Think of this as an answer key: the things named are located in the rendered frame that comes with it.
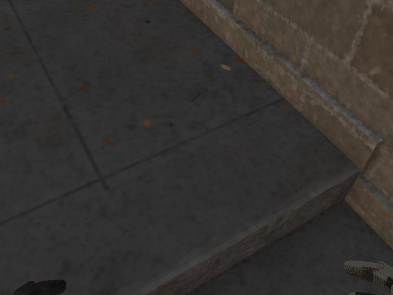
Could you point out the left robot hand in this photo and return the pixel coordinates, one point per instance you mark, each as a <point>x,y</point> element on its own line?
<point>50,287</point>

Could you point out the right robot hand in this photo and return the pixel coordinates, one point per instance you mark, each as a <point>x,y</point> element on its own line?
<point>379,273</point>

